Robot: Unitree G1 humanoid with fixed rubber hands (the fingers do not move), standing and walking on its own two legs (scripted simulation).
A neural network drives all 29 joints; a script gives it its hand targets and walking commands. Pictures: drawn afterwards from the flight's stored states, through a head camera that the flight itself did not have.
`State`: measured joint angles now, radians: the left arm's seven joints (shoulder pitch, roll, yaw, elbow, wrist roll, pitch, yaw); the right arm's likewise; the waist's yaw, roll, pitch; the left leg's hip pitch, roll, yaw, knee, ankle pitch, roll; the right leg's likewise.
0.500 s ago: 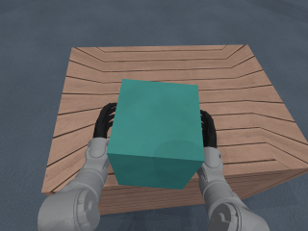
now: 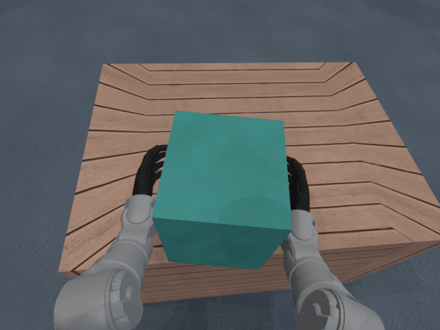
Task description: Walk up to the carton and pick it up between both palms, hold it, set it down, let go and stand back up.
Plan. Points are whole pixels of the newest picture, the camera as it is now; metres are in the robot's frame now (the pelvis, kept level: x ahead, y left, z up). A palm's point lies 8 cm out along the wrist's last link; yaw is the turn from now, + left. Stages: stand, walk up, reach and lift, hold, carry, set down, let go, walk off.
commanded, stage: reach and lift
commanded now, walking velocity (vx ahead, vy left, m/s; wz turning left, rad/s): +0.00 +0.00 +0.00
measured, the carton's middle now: (221, 197) +0.39 -0.02 -0.03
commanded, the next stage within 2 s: none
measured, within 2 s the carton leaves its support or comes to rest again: leaves its support in 0.96 s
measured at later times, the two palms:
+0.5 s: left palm (144, 191) +0.39 +0.13 +0.00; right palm (298, 204) +0.35 -0.16 +0.00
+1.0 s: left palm (142, 187) +0.39 +0.13 +0.01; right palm (297, 198) +0.36 -0.16 +0.01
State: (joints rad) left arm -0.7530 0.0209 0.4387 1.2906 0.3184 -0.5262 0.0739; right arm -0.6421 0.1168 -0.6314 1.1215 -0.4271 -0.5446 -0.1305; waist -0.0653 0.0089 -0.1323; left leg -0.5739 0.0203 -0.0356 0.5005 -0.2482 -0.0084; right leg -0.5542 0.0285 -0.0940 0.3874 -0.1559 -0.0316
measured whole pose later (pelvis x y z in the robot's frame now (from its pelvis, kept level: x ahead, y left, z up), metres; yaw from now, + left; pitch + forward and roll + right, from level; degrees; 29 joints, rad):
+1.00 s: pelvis -0.01 +0.00 -0.01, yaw +1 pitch +23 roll -2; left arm -0.71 0.09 0.00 1.29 -0.12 -0.46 0.15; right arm -0.60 0.02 -0.16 1.07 -0.04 -0.38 -0.20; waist -0.08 0.08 -0.30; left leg -0.72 0.02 -0.05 0.61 -0.28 -0.01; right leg -0.70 0.02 -0.11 0.50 -0.20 -0.03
